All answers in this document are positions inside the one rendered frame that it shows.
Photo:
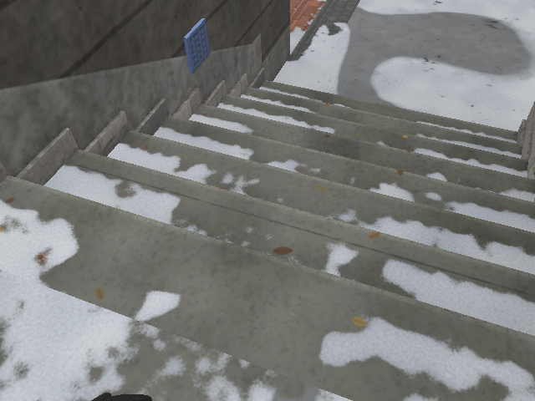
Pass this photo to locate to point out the stairs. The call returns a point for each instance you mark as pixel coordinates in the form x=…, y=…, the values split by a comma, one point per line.
x=302, y=13
x=432, y=208

